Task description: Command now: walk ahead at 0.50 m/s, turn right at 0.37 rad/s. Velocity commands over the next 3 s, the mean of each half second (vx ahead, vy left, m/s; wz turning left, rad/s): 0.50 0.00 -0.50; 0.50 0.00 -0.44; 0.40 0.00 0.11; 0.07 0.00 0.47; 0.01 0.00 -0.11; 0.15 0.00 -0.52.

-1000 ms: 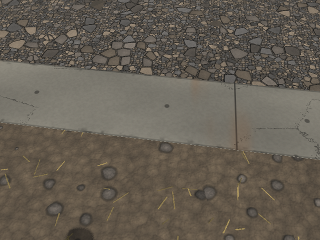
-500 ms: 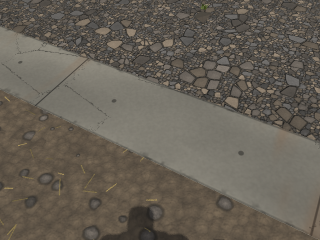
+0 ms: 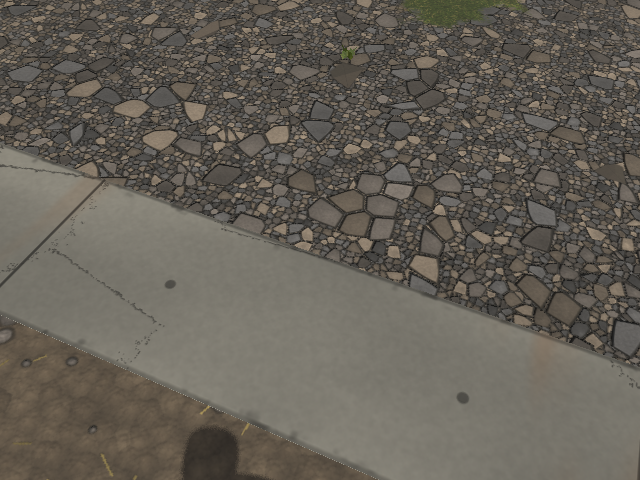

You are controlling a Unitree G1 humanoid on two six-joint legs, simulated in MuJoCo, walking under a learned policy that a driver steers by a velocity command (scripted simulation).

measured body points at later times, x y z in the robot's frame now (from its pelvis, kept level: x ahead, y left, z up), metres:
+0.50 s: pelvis +0.26 -0.09 -0.01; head +0.30 -0.10 +0.44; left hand +0.44 +0.15 -0.11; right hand +0.34 -0.39 -0.11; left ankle +0.30 +0.09 -0.66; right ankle +0.28 -0.15 -0.75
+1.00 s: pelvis +0.53 -0.13 +0.00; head +0.55 -0.13 +0.45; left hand +0.78 +0.04 -0.11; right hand +0.46 -0.40 -0.12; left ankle +0.60 -0.05 -0.75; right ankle +0.47 -0.25 -0.67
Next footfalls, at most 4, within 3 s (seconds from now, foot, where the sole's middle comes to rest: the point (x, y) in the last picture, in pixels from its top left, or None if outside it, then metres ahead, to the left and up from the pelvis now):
0.32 right None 0.32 -0.16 -0.78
0.80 left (345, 423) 0.63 -0.07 -0.78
1.28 right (497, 384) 0.73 -0.42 -0.78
1.78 left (391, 347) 0.82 -0.19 -0.78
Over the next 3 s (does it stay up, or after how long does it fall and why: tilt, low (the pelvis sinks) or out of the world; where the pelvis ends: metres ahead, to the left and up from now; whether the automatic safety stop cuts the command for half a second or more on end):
stays up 0.73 -0.34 0.00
